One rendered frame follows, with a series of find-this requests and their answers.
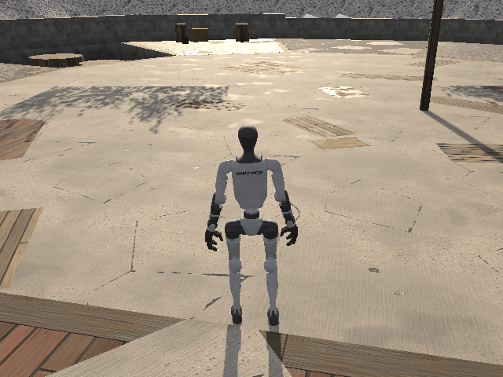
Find left robot hand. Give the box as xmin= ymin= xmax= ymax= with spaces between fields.
xmin=205 ymin=230 xmax=223 ymax=251

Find right robot upper arm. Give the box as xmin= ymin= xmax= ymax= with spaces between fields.
xmin=266 ymin=158 xmax=286 ymax=202

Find right robot shin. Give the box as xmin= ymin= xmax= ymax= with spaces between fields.
xmin=266 ymin=259 xmax=278 ymax=315

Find robot left thigh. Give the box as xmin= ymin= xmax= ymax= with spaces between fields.
xmin=225 ymin=219 xmax=242 ymax=273

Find robot right forearm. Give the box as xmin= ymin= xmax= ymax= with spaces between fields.
xmin=279 ymin=190 xmax=296 ymax=228

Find left robot upper arm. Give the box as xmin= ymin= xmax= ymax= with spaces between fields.
xmin=215 ymin=159 xmax=233 ymax=204

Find robot left forearm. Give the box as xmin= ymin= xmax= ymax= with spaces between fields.
xmin=207 ymin=193 xmax=222 ymax=232

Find right robot hand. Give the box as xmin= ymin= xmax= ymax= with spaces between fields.
xmin=280 ymin=225 xmax=298 ymax=246

